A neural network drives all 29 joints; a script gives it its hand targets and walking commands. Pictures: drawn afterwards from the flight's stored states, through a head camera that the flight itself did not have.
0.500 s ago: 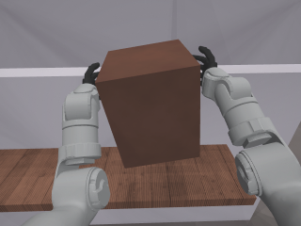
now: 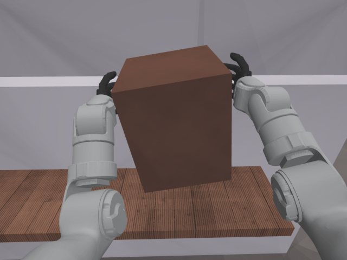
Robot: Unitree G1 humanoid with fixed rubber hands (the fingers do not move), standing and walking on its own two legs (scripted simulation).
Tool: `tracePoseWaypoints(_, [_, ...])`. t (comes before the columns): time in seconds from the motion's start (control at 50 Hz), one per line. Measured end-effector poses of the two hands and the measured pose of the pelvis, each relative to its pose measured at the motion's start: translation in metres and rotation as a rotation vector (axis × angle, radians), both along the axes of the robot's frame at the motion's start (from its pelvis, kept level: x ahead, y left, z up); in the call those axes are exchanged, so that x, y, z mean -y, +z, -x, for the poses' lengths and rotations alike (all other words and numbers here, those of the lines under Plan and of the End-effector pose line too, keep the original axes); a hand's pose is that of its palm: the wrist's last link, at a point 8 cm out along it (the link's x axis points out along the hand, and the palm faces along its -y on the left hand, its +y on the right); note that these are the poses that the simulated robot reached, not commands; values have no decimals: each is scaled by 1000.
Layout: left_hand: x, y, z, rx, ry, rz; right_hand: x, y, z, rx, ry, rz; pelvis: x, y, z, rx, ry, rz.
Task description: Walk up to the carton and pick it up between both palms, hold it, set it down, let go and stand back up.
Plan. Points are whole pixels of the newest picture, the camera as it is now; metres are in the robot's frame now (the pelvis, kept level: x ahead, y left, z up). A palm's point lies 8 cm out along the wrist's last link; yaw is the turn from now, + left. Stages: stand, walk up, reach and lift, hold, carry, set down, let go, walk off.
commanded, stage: hold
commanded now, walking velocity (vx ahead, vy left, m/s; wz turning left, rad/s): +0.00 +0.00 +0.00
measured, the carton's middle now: (176, 116) +0.38 +0.00 +0.24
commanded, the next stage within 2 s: none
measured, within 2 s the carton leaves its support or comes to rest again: neither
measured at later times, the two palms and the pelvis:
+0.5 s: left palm (106, 103) +0.37 +0.15 +0.28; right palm (242, 88) +0.37 -0.14 +0.31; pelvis +0.00 +0.00 +0.00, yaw +0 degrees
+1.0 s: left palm (106, 103) +0.37 +0.15 +0.28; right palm (241, 86) +0.37 -0.14 +0.31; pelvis +0.00 +0.00 +0.00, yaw +0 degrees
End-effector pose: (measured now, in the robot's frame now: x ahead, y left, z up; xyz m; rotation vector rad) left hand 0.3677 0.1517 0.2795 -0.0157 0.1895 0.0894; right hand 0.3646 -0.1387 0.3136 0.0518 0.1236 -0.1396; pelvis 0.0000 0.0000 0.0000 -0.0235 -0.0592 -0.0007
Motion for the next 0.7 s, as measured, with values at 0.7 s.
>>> tracePoseWaypoints(0.7, [4, 3, 0, 8, 2, -9, 5, 0, 0, -1, 0, -20, 0, 0, 0, -2, -3, -1])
